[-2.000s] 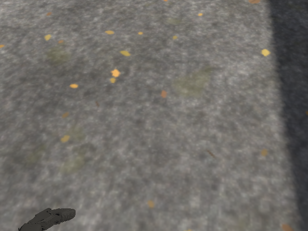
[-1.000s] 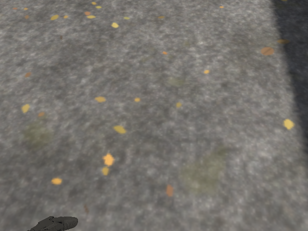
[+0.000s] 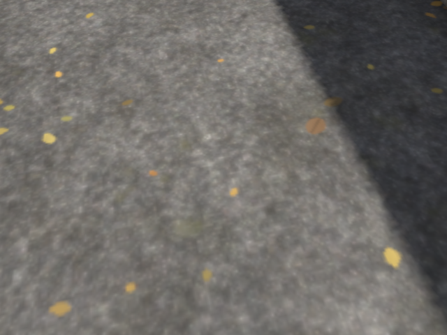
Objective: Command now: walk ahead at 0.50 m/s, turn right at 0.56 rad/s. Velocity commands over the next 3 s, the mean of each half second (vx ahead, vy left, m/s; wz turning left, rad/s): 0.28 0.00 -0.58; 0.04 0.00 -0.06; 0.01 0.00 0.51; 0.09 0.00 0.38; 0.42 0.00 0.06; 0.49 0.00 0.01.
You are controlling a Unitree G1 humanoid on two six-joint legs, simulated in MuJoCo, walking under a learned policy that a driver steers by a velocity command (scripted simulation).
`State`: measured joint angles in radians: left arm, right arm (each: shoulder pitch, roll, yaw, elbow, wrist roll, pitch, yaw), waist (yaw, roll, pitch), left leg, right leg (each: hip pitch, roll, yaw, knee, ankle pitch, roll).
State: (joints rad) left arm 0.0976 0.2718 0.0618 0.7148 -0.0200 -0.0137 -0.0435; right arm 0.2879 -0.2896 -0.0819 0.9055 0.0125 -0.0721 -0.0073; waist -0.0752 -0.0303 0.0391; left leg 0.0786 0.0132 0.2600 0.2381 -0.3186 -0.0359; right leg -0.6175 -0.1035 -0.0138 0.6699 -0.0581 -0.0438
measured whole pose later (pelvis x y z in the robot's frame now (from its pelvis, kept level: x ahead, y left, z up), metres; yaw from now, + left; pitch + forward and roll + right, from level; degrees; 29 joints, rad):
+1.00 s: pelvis +0.28 -0.05 +0.00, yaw -16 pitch +1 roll +0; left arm 0.19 0.27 0.06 0.73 0.02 0.02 0.04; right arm 0.18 -0.32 -0.07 0.78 0.02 0.01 0.00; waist -0.02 0.03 0.05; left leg -0.46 -0.05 -0.07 0.85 -0.46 -0.03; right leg -0.22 0.00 0.02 0.49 -0.30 0.00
